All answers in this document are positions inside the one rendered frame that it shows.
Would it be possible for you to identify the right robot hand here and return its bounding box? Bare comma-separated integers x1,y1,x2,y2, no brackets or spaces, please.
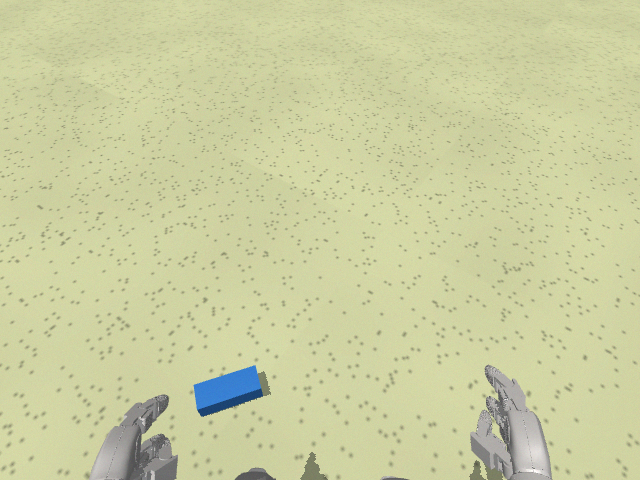
470,365,552,480

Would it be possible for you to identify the left robot hand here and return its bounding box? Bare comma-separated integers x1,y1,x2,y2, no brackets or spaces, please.
89,394,178,480

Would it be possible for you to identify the carton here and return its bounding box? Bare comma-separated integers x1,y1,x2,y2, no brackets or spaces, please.
194,365,263,417

